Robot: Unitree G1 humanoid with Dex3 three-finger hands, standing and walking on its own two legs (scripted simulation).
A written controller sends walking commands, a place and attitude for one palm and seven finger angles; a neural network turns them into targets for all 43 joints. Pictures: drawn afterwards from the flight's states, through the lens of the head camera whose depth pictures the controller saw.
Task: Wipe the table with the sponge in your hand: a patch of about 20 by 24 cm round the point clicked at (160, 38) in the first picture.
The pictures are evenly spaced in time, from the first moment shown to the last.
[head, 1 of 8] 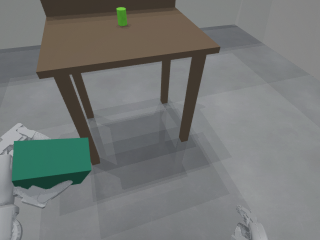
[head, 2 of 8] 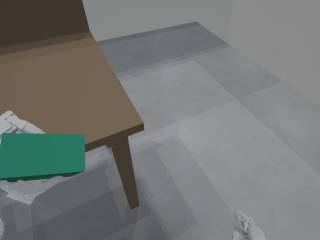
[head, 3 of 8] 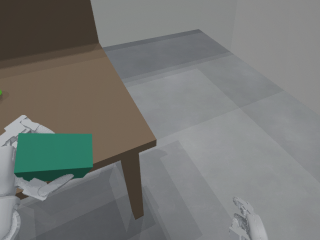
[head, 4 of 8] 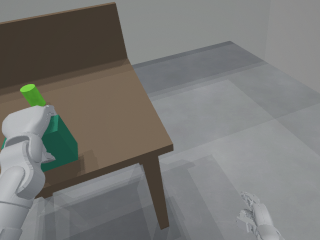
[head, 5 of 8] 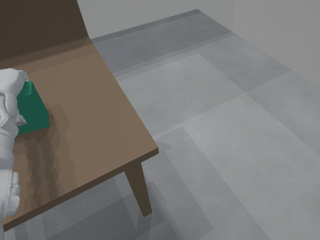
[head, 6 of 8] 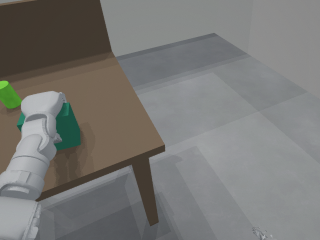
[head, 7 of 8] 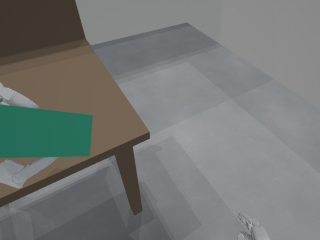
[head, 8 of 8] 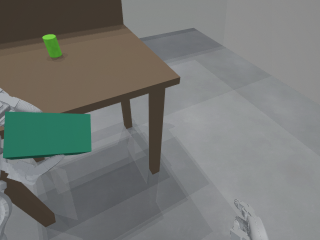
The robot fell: no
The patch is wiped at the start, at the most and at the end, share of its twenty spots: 0.00 1.00 1.00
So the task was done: yes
